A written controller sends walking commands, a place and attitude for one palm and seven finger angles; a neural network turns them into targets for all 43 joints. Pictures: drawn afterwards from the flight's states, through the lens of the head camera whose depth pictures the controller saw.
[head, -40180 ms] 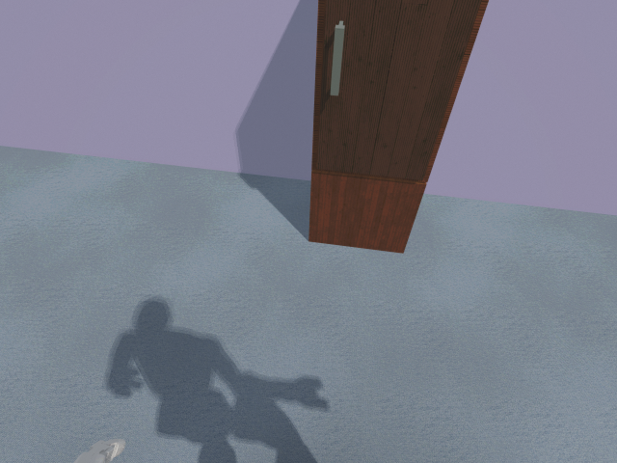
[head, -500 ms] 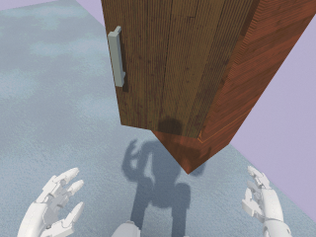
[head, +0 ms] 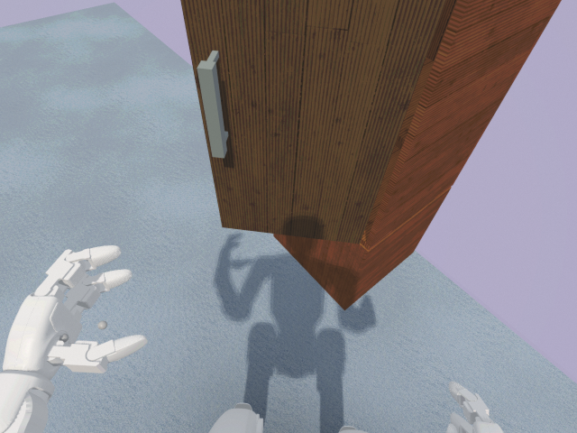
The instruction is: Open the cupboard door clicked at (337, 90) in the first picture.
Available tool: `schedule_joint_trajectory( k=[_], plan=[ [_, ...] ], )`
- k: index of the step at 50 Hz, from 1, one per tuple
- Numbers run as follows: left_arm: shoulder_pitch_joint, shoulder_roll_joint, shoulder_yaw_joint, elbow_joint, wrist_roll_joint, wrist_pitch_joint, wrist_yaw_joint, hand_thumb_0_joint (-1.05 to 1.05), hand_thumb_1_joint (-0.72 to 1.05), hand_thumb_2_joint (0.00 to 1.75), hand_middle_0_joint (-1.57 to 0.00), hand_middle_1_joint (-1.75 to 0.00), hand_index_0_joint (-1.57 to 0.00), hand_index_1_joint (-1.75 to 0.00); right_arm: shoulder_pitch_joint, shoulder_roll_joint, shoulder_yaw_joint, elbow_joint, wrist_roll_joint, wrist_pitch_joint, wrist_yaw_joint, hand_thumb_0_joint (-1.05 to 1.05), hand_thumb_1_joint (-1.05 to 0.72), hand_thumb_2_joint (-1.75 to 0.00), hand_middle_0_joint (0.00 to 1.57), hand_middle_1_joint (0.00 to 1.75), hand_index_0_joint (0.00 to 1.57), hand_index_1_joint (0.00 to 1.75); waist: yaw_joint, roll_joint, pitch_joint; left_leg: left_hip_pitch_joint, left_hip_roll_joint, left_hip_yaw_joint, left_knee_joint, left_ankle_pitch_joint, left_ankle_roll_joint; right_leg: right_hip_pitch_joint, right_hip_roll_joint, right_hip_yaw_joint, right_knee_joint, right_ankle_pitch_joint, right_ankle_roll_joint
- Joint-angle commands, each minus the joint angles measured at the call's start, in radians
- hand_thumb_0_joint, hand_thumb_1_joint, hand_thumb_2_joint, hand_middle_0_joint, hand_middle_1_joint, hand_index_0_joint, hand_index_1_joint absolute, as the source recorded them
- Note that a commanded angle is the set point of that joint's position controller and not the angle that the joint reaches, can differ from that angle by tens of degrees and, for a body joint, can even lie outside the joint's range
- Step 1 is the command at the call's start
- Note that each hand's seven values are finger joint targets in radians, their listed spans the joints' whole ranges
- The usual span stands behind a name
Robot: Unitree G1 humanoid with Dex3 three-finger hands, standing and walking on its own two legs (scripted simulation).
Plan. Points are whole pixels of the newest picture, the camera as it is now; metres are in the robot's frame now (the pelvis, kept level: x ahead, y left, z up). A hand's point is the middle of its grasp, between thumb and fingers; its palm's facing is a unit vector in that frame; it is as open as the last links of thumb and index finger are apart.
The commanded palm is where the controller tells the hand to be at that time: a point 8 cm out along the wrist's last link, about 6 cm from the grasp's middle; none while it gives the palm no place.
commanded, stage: raise the hand with hooked fingers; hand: left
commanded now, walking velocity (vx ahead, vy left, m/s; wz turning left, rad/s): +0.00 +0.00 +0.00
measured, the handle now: (217, 107) +0.61 +0.16 +0.11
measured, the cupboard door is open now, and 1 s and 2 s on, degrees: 44 44 44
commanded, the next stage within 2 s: move the hooked fingers beside the handle in 1.16 s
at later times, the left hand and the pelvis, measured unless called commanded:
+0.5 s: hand (72, 273) +0.27 +0.27 +0.11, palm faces -0.02 -1.00 -0.04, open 13.9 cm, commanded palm +0.25 +0.32 +0.12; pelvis +0.01 +0.01 +0.02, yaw +1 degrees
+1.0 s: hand (88, 241) +0.31 +0.26 +0.12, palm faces -0.03 -1.00 -0.02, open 14.0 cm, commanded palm +0.28 +0.31 +0.13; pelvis +0.02 -0.01 +0.03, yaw +0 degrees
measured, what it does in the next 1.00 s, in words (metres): stands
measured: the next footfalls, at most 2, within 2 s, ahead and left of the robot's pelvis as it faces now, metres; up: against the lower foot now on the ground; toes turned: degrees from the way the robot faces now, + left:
none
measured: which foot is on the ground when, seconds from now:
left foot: down 0.00-1.00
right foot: down 0.00-1.00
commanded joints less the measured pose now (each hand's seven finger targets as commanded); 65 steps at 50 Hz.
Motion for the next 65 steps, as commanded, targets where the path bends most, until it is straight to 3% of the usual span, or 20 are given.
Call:
schedule_joint_trajectory(
  k=[1,6,9,13,16,19,21,25,31,34,36,40,43,46,47,49,56,59,63,65],
  plan=[
    [-0.176,0.222,0.043,-0.197,-0.001,-0.049,-0.056,0.0,-0.22,0.42,-0.28,-1.02,-0.28,-1.02,-0.103,-0.155,-0.052,-0.183,0.009,-0.092,-0.019,0.0,-0.9,-0.9,0.2,0.3,0.2,0.3,-0.009,0.047,-0.169,0.236,0.003,-0.047,-0.229,-0.024,0.007,-0.009,0.018,0.001,-0.177,-0.01,-0.031],
    [-0.228,0.318,0.171,-0.226,-0.028,-0.034,-0.025,0.0,-0.34,0.37,-0.29,-1.1,-0.29,-1.1,-0.112,-0.152,-0.042,-0.174,0.007,-0.093,-0.029,0.0,-0.9,-0.9,0.2,0.3,0.2,0.3,0.034,0.105,-0.184,0.303,0.008,-0.068,-0.282,0.015,-0.006,0.054,0.023,-0.023,-0.181,0.043,-0.043],
    [-0.23,0.248,0.127,-0.187,-0.031,-0.012,-0.01,0.0,-0.41,0.34,-0.29,-1.14,-0.29,-1.14,-0.122,-0.142,-0.035,-0.177,0.012,-0.085,-0.026,0.0,-0.9,-0.9,0.2,0.3,0.2,0.3,0.025,0.143,-0.125,0.324,0.013,-0.07,-0.315,-0.007,-0.015,0.044,0.022,-0.034,-0.197,0.052,-0.039],
    [-0.282,0.23,0.075,-0.105,-0.011,0.058,-0.04,0.0,-0.5,0.3,-0.3,-1.2,-0.3,-1.2,-0.113,-0.151,-0.031,-0.179,0.015,-0.074,-0.023,0.0,-0.9,-0.9,0.2,0.3,0.2,0.3,0.006,0.12,-0.094,0.337,0.015,-0.074,-0.338,-0.003,-0.014,0.053,0.024,-0.034,-0.227,0.08,-0.036],
    [-0.338,0.253,0.074,-0.044,-0.006,0.105,-0.081,0.0,-0.5,0.3,-0.3,-1.2,-0.3,-1.2,-0.104,-0.162,-0.029,-0.182,0.017,-0.067,-0.027,0.0,-0.9,-0.9,0.2,0.3,0.2,0.3,0.0,0.069,-0.074,0.337,0.01,-0.066,-0.334,0.032,-0.008,0.073,0.031,-0.028,-0.251,0.105,-0.037],
    [-0.441,0.302,0.109,-0.051,-0.01,0.11,-0.106,0.0,-0.5,0.3,-0.3,-1.2,-0.3,-1.2,-0.111,-0.163,-0.024,-0.183,0.015,-0.061,-0.034,0.0,-0.9,-0.9,0.2,0.3,0.2,0.3,-0.001,0.053,-0.112,0.367,0.007,-0.064,-0.336,0.058,-0.006,0.091,0.03,-0.028,-0.262,0.11,-0.036],
    [-0.5,0.35,0.154,-0.074,-0.019,0.091,-0.106,0.0,-0.5,0.3,-0.3,-1.2,-0.3,-1.2,-0.116,-0.162,-0.021,-0.18,0.01,-0.061,-0.039,0.0,-0.9,-0.9,0.2,0.3,0.2,0.3,0.012,0.092,-0.131,0.402,0.002,-0.063,-0.334,0.093,-0.011,0.109,0.034,-0.023,-0.264,0.129,-0.044],
    [-0.522,0.364,0.18,-0.07,-0.023,0.06,-0.109,0.0,-0.5,0.3,-0.3,-1.2,-0.3,-1.2,-0.112,-0.152,-0.018,-0.171,0.007,-0.064,-0.04,0.0,-0.9,-0.9,0.2,0.3,0.2,0.3,0.015,0.114,-0.194,0.472,0.007,-0.063,-0.339,0.179,-0.015,0.133,0.03,-0.026,-0.269,0.177,-0.044],
    [-0.574,0.378,0.175,0.103,-0.027,0.13,-0.166,0.0,-0.5,0.3,-0.3,-1.2,-0.3,-1.2,-0.107,-0.163,-0.017,-0.155,0.015,-0.044,-0.047,0.0,-0.9,-0.9,0.2,0.3,0.2,0.3,0.012,0.09,-0.121,0.423,-0.004,-0.038,-0.345,0.18,-0.007,0.158,0.028,-0.017,-0.307,0.199,-0.043],
    [-0.593,0.38,0.164,0.142,-0.03,0.154,-0.192,0.0,-0.5,0.3,-0.3,-1.2,-0.3,-1.2,-0.101,-0.167,-0.021,-0.16,0.018,-0.037,-0.046,0.0,-0.9,-0.9,0.2,0.3,0.2,0.3,0.008,0.066,-0.135,0.427,-0.006,-0.028,-0.343,0.203,-0.002,0.161,0.024,-0.014,-0.319,0.224,-0.038],
    [-0.564,0.372,0.169,0.154,-0.041,0.152,-0.201,0.0,-0.5,0.3,-0.3,-1.2,-0.3,-1.2,-0.097,-0.168,-0.024,-0.168,0.016,-0.036,-0.041,0.0,-0.9,-0.9,0.2,0.3,0.2,0.3,0.018,0.022,-0.148,0.414,-0.011,-0.022,-0.33,0.234,0.002,0.187,0.026,-0.006,-0.319,0.255,-0.041],
    [-0.553,0.389,0.195,0.111,-0.046,0.113,-0.194,0.0,-0.5,0.3,-0.3,-1.2,-0.3,-1.2,-0.093,-0.167,-0.032,-0.177,0.013,-0.032,-0.028,0.0,-0.9,-0.9,0.2,0.3,0.2,0.3,0.02,0.024,-0.194,0.426,-0.012,-0.008,-0.319,0.265,0.004,0.197,0.024,0.0,-0.309,0.29,-0.036],
    [-0.564,0.416,0.228,0.066,-0.05,0.076,-0.173,0.0,-0.5,0.3,-0.3,-1.2,-0.3,-1.2,-0.091,-0.16,-0.033,-0.177,0.009,-0.032,-0.023,0.0,-0.9,-0.9,0.2,0.3,0.2,0.3,0.028,0.072,-0.21,0.439,-0.013,-0.002,-0.317,0.285,0.002,0.213,0.025,0.005,-0.302,0.308,-0.038],
    [-0.581,0.423,0.231,0.06,-0.045,0.063,-0.156,0.0,-0.5,0.3,-0.3,-1.2,-0.3,-1.2,-0.089,-0.161,-0.033,-0.171,0.009,-0.028,-0.026,0.0,-0.9,-0.9,0.2,0.3,0.2,0.3,0.024,0.062,-0.182,0.416,-0.013,0.001,-0.319,0.251,0.005,0.212,0.024,0.013,-0.311,0.273,-0.038],
    [-0.585,0.418,0.222,0.063,-0.037,0.065,-0.153,0.0,-0.5,0.3,-0.3,-1.2,-0.3,-1.2,-0.093,-0.159,-0.031,-0.171,0.011,-0.027,-0.027,0.0,-0.9,-0.9,0.2,0.3,0.2,0.3,0.021,0.11,-0.174,0.422,-0.013,0.004,-0.323,0.247,0.004,0.2,0.023,0.014,-0.311,0.272,-0.037],
    [-0.591,0.404,0.204,0.057,-0.03,0.066,-0.152,0.0,-0.5,0.3,-0.3,-1.2,-0.3,-1.2,-0.09,-0.156,-0.031,-0.167,0.013,-0.026,-0.03,0.0,-0.9,-0.9,0.2,0.3,0.2,0.3,0.014,0.128,-0.177,0.438,-0.011,0.003,-0.33,0.237,0.004,0.191,0.02,0.01,-0.317,0.262,-0.035],
    [-0.579,0.388,0.195,0.121,-0.052,0.084,-0.179,0.0,-0.5,0.3,-0.3,-1.2,-0.3,-1.2,-0.09,-0.162,-0.03,-0.163,0.016,-0.022,-0.038,0.0,-0.9,-0.9,0.2,0.3,0.2,0.3,0.011,0.034,-0.152,0.407,-0.016,0.007,-0.32,0.235,0.01,0.207,0.021,0.026,-0.332,0.283,-0.029],
    [-0.589,0.38,0.183,0.154,-0.046,0.087,-0.184,0.0,-0.5,0.3,-0.3,-1.2,-0.3,-1.2,-0.091,-0.162,-0.029,-0.161,0.018,-0.019,-0.039,0.0,-0.9,-0.9,0.2,0.3,0.2,0.3,0.004,0.026,-0.133,0.4,-0.014,0.006,-0.327,0.207,0.009,0.178,0.019,0.02,-0.336,0.255,-0.025],
    [-0.591,0.391,0.194,0.14,-0.045,0.071,-0.18,0.0,-0.5,0.3,-0.3,-1.2,-0.3,-1.2,-0.096,-0.158,-0.03,-0.163,0.016,-0.02,-0.037,0.0,-0.9,-0.9,0.2,0.3,0.2,0.3,0.011,0.03,-0.17,0.411,-0.015,0.01,-0.321,0.227,0.01,0.2,0.015,0.03,-0.332,0.275,-0.025],
    [-0.674,0.376,0.164,0.138,-0.038,0.062,-0.172,0.0,-0.5,0.3,-0.3,-1.2,-0.3,-1.2,-0.095,-0.157,-0.027,-0.158,0.017,-0.02,-0.041,0.0,-0.9,-0.9,0.2,0.3,0.2,0.3,-0.005,0.037,-0.159,0.415,-0.013,0.005,-0.324,0.198,0.009,0.174,0.017,0.025,-0.331,0.243,-0.024]
  ],
)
